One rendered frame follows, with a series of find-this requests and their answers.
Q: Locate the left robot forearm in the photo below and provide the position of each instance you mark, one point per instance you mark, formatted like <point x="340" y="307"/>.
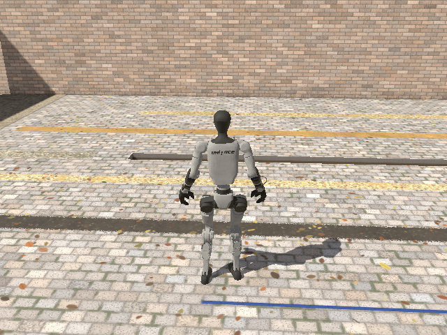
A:
<point x="188" y="182"/>

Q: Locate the robot right hand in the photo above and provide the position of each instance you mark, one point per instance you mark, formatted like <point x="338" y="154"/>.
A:
<point x="256" y="193"/>

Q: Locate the left robot foot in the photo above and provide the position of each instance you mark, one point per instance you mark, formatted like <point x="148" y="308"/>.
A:
<point x="205" y="279"/>

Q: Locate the robot foot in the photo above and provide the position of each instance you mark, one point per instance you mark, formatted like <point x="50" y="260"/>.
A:
<point x="205" y="279"/>
<point x="236" y="274"/>

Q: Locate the right robot forearm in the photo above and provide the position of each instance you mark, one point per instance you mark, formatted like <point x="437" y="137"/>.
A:
<point x="257" y="182"/>

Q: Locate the right robot foot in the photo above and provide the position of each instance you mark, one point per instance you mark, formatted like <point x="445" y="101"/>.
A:
<point x="236" y="274"/>

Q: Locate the right robot upper arm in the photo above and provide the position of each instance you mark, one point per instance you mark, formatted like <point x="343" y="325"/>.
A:
<point x="244" y="146"/>

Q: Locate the left robot upper arm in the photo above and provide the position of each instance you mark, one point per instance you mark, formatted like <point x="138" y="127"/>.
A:
<point x="200" y="148"/>

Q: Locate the robot left hand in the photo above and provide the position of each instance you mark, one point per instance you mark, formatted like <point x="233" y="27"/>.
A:
<point x="185" y="195"/>

